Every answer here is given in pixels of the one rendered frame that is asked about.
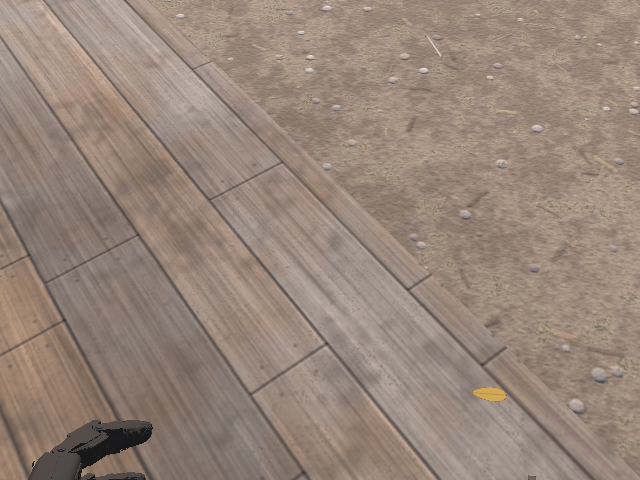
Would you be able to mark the left robot hand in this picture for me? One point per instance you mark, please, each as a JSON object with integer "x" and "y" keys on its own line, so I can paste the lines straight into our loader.
{"x": 87, "y": 445}

